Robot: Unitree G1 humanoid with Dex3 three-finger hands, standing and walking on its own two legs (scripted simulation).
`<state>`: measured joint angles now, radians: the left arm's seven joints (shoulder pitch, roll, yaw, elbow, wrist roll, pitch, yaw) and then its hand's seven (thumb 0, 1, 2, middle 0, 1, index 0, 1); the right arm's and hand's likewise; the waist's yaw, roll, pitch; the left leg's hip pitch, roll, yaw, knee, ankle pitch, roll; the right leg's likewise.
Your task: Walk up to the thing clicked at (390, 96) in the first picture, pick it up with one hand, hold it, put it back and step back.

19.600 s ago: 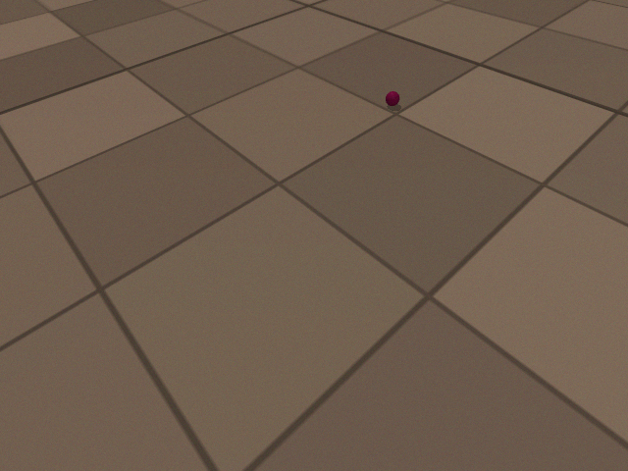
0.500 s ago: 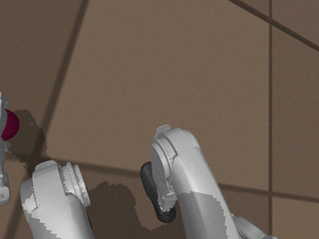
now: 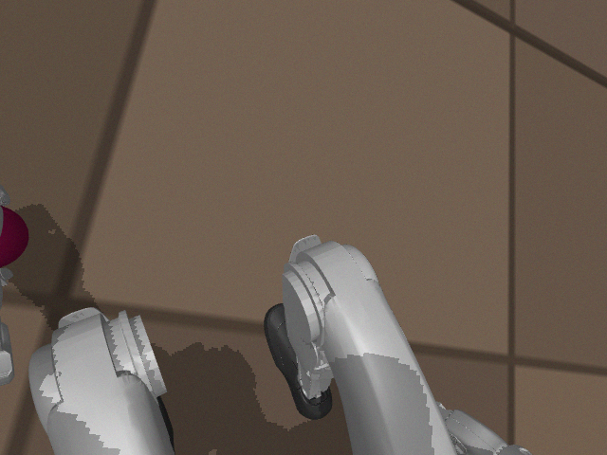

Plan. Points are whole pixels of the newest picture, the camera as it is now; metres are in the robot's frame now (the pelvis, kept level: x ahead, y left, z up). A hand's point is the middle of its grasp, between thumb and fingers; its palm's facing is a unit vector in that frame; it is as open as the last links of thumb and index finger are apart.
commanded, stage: close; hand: left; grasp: from above
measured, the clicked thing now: out of the picture +0.43 +0.28 -0.26
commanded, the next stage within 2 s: settle in 0.30 s
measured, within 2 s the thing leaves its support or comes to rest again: leaves its support in 0.72 s
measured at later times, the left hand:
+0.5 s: hand out of the picture +0.42 +0.28 -0.24, palm faces -0.44 -0.14 -0.89, open 11.0 cm
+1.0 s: hand out of the picture +0.42 +0.29 -0.17, palm faces -0.40 -0.10 -0.91, open 10.9 cm
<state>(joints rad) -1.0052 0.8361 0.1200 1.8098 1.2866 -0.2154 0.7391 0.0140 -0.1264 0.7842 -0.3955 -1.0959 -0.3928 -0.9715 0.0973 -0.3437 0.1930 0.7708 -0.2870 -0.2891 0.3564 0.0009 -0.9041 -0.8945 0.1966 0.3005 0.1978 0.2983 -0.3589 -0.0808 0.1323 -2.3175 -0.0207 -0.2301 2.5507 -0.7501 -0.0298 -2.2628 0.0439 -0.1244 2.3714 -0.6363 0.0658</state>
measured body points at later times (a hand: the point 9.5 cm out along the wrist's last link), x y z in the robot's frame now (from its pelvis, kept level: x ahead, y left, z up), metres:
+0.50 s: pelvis +0.00 +0.00 +0.00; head +0.26 +0.11 +0.35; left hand +0.44 +0.29 -0.19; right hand +0.04 -0.26 -0.07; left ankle +0.06 +0.13 -0.27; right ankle +0.12 -0.12 -0.27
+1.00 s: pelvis +0.00 +0.00 +0.02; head +0.23 +0.08 +0.40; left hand +0.44 +0.29 -0.12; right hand +0.07 -0.27 -0.08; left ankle +0.06 +0.13 -0.27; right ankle +0.12 -0.12 -0.27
